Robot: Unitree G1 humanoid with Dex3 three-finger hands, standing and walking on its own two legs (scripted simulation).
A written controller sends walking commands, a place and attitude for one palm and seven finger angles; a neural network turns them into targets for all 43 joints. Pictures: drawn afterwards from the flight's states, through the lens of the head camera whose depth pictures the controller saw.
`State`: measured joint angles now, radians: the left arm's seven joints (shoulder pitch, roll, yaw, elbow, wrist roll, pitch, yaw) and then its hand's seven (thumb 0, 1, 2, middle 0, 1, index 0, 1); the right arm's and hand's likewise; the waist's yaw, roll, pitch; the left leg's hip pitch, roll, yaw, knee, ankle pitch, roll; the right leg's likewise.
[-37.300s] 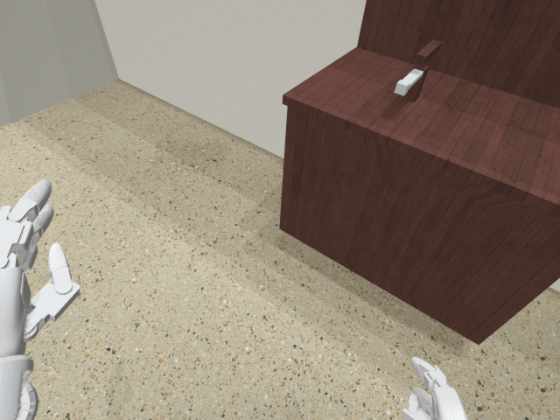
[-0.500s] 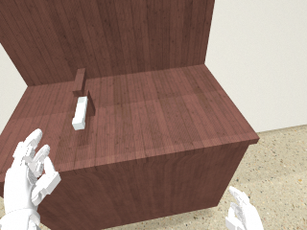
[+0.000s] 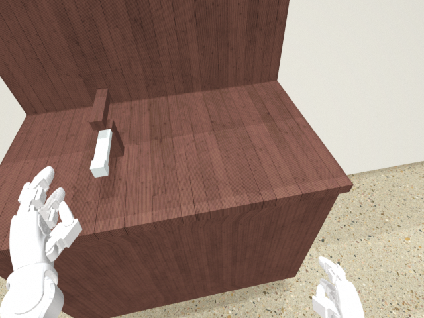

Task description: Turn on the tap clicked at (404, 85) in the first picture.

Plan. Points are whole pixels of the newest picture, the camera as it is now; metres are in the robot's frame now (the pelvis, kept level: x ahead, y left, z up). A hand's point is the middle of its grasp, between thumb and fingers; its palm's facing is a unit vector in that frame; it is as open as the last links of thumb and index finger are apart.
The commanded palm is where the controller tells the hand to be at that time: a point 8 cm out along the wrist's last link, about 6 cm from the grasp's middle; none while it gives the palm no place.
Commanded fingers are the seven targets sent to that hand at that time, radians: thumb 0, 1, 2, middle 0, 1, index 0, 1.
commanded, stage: reach beside the lever's end, fingers flat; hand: left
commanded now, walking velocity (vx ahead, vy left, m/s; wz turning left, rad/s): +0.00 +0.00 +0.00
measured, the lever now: (99, 168) +0.38 +0.29 +0.08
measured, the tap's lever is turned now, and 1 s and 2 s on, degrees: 0 0 0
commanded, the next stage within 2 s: push the lever round in 1.98 s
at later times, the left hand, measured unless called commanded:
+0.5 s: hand (77, 209) +0.26 +0.27 +0.11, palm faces +0.49 -0.87 -0.11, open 7.5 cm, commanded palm +0.22 +0.31 +0.11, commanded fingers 0.00 0.90 0.90 -0.18 -0.23 -0.18 -0.23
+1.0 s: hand (84, 188) +0.31 +0.28 +0.10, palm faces +0.51 -0.86 -0.10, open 7.7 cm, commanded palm +0.27 +0.33 +0.09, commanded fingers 0.00 0.90 0.90 -0.16 -0.17 -0.16 -0.17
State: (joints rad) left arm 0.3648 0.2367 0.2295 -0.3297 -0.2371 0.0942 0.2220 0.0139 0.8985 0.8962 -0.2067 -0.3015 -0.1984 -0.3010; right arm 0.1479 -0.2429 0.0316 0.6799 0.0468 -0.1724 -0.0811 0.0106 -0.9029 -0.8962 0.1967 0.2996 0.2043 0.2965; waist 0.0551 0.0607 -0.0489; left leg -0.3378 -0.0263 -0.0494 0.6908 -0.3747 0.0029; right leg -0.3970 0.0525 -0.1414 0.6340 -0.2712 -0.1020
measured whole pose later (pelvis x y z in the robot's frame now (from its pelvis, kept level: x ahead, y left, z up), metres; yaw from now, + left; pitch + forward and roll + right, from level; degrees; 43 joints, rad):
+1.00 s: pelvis +0.00 +0.02 +0.00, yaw -1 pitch +4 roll +0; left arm -0.02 0.26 0.31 0.18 -0.19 -0.07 0.21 0.01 0.90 0.90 -0.17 -0.20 -0.16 -0.20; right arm 0.17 -0.25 0.03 0.70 0.03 -0.13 -0.09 0.01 -0.90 -0.90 0.20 0.30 0.21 0.30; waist 0.02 0.04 -0.04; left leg -0.36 -0.04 -0.02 0.65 -0.35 0.03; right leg -0.44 0.04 -0.11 0.61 -0.24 -0.08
